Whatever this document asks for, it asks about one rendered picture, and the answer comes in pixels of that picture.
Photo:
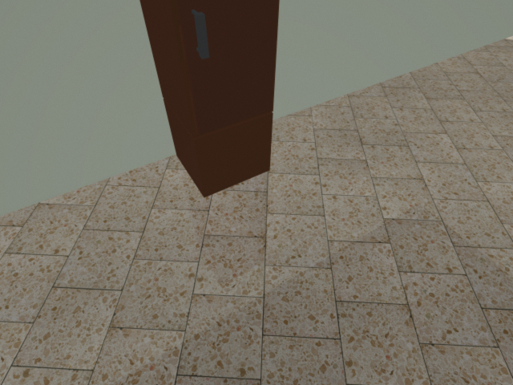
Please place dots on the handle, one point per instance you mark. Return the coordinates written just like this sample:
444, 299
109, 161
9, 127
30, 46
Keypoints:
201, 34

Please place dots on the cupboard door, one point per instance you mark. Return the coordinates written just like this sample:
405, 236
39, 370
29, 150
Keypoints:
236, 82

